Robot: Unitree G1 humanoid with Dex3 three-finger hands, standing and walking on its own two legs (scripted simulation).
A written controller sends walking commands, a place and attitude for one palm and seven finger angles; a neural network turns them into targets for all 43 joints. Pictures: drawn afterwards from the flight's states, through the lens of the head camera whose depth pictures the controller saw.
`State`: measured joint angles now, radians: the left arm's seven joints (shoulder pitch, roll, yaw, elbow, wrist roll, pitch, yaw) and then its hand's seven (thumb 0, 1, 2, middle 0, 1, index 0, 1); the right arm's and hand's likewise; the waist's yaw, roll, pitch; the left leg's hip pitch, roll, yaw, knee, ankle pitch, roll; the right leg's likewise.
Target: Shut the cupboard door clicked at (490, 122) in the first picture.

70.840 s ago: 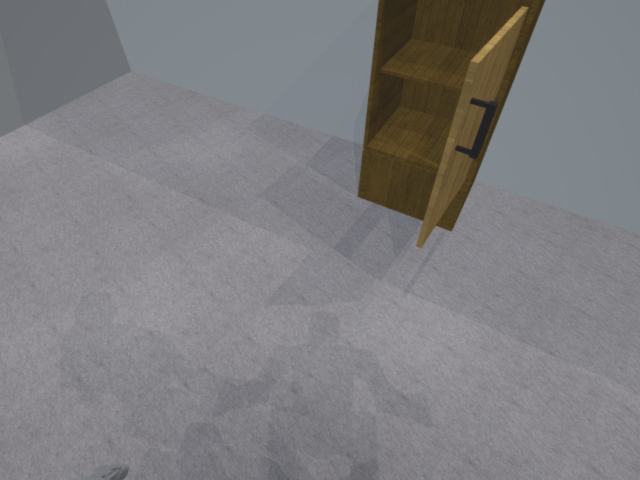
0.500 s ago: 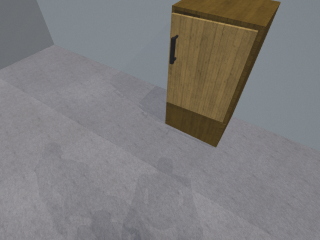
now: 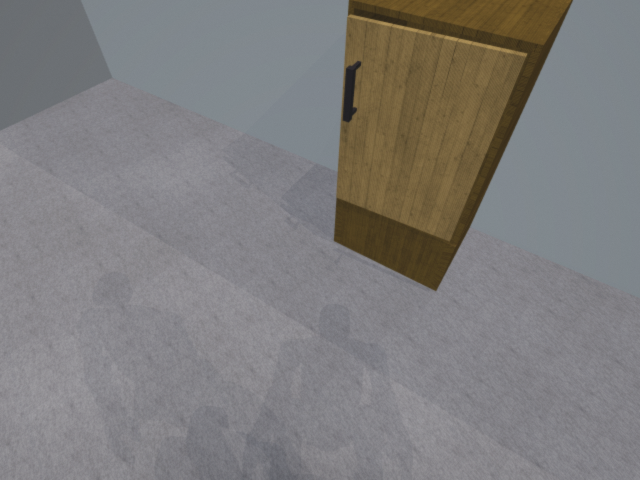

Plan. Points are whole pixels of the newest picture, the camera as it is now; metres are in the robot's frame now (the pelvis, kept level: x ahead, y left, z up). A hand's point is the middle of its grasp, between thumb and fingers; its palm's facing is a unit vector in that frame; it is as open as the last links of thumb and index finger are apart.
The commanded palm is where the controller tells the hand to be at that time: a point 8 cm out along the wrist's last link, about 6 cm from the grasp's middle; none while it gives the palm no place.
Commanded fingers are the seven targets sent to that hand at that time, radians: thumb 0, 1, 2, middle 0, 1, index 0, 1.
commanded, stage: look to check the result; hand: left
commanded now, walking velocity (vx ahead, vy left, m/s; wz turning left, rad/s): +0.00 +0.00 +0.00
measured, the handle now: (352, 91) +1.03 -0.03 -0.05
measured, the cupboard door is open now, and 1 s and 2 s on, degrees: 3 3 3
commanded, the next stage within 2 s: walk to a spot facing it in 0.08 s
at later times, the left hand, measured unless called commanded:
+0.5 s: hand out of the picture +0.01 +0.19 -0.20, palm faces +0.19 -0.97 -0.16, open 7.4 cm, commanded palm none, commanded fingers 0.00 0.90 0.90 -0.20 -0.30 -0.20 -0.30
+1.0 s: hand (175, 376) +0.29 +0.25 -0.15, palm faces +0.37 -0.90 -0.24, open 7.4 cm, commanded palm none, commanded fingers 0.00 0.90 0.90 -0.20 -0.30 -0.20 -0.30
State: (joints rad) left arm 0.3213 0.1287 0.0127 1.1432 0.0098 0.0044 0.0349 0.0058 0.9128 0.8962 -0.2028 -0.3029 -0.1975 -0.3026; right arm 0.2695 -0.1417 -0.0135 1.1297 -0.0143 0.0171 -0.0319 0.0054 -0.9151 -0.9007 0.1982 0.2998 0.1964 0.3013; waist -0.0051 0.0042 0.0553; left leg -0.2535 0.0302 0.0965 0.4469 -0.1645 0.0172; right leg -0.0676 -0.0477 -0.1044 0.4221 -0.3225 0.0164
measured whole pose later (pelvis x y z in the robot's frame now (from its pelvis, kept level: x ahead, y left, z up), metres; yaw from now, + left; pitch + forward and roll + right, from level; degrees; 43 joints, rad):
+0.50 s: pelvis +0.05 +0.02 -0.02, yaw +9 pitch -1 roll +0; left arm 0.34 0.17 0.06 1.08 0.03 -0.01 0.01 0.01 0.91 0.90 -0.21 -0.30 -0.20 -0.30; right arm 0.32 -0.16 -0.04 1.04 -0.02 0.03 0.01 0.01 -0.91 -0.90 0.20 0.30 0.20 0.30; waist -0.02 -0.05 0.08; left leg -0.38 0.04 0.13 0.71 -0.38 0.03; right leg -0.01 -0.12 -0.24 0.57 -0.50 0.06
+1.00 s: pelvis +0.23 +0.03 -0.01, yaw +24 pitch +2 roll +0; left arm 0.10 0.17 0.05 0.85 0.03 -0.04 -0.01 0.01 0.91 0.90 -0.20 -0.30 -0.20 -0.30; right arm 0.29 -0.21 -0.06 0.99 -0.02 0.00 0.00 0.00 -0.91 -0.90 0.20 0.30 0.20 0.30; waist -0.04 0.05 0.08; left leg -0.31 -0.05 -0.06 0.92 -0.51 0.03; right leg -0.39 -0.05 -0.09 0.60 -0.24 -0.01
